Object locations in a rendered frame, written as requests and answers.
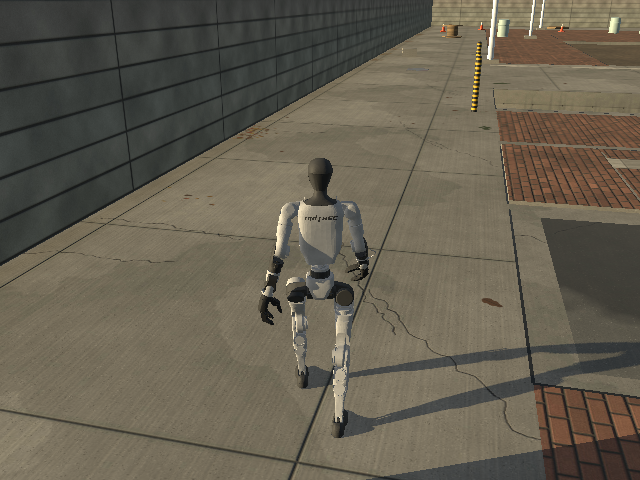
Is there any robot right hand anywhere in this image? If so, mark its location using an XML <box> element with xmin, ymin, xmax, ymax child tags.
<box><xmin>345</xmin><ymin>263</ymin><xmax>369</xmax><ymax>281</ymax></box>

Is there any left robot thigh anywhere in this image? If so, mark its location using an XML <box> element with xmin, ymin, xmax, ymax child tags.
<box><xmin>286</xmin><ymin>277</ymin><xmax>308</xmax><ymax>333</ymax></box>

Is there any right robot forearm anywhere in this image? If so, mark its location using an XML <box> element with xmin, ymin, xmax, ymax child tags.
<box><xmin>355</xmin><ymin>237</ymin><xmax>369</xmax><ymax>269</ymax></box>

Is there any robot left hand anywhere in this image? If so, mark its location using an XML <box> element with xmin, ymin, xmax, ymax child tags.
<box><xmin>258</xmin><ymin>294</ymin><xmax>282</xmax><ymax>325</ymax></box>

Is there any left robot forearm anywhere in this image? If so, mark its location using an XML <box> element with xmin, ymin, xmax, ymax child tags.
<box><xmin>261</xmin><ymin>243</ymin><xmax>284</xmax><ymax>297</ymax></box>

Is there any right robot upper arm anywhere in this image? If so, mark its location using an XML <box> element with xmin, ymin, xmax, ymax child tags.
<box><xmin>341</xmin><ymin>201</ymin><xmax>366</xmax><ymax>253</ymax></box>

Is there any right robot shin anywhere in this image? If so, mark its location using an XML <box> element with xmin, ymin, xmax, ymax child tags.
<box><xmin>333</xmin><ymin>349</ymin><xmax>350</xmax><ymax>423</ymax></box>

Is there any left robot upper arm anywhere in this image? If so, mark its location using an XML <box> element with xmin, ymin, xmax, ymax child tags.
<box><xmin>274</xmin><ymin>201</ymin><xmax>300</xmax><ymax>259</ymax></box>

